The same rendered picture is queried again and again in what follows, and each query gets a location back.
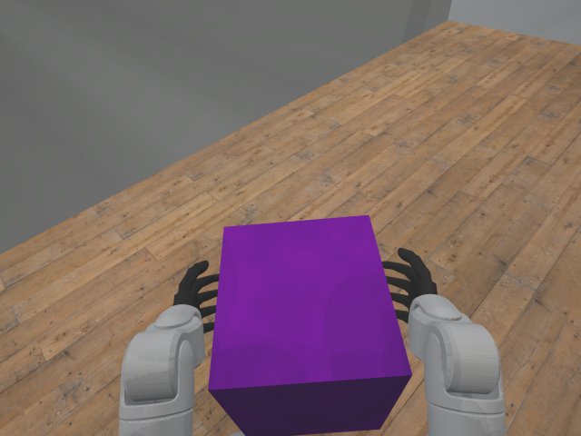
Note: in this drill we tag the robot left hand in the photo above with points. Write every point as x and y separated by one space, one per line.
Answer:
188 291

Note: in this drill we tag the right robot forearm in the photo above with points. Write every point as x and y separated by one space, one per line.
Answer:
462 370

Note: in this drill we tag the carton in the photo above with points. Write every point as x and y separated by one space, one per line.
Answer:
306 339

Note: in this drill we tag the left robot forearm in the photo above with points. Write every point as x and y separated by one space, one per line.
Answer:
157 380

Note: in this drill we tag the robot right hand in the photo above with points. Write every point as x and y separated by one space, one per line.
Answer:
419 283

